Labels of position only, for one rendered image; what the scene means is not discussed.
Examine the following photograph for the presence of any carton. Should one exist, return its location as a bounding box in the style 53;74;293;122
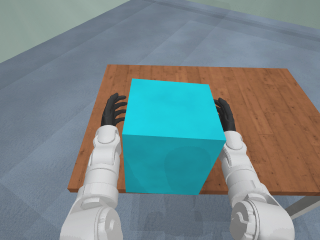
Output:
122;78;227;195

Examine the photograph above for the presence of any robot right upper arm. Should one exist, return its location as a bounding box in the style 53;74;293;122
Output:
229;199;295;240

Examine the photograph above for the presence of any table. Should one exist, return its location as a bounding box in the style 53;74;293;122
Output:
67;64;320;220

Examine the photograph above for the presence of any right robot hand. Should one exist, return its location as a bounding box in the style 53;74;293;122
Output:
213;97;236;132

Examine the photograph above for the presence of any left robot hand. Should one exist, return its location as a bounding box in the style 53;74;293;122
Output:
100;93;128;127

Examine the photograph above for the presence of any robot left forearm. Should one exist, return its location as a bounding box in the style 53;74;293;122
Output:
59;125;122;240

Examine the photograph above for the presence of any robot right forearm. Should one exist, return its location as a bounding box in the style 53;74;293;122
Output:
218;130;295;240

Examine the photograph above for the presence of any robot left upper arm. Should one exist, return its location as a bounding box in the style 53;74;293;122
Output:
60;206;123;240

